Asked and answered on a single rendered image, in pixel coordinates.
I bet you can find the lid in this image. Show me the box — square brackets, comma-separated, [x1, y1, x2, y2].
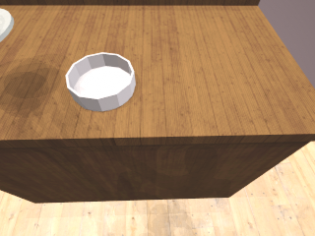
[0, 8, 14, 42]

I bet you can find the pot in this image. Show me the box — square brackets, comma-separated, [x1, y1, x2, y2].
[65, 52, 136, 112]

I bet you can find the table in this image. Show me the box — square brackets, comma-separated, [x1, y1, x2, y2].
[0, 0, 315, 204]

